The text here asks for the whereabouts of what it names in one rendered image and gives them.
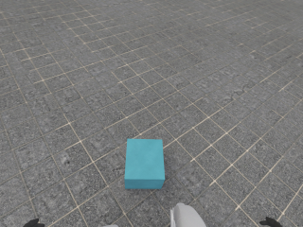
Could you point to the carton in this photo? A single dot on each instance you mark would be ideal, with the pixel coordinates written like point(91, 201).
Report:
point(144, 165)

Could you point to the robot right hand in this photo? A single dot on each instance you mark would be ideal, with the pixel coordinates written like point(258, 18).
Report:
point(270, 222)

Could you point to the right robot thigh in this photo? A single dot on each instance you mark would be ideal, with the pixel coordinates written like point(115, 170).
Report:
point(183, 215)

